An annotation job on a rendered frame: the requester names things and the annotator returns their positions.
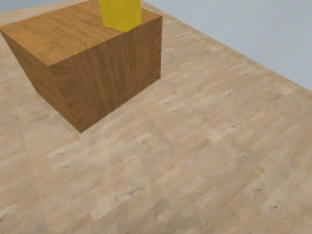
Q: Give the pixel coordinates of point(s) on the pedestal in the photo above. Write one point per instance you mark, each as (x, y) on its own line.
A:
(81, 68)

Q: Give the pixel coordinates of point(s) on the carton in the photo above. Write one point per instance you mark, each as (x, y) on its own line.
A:
(122, 15)

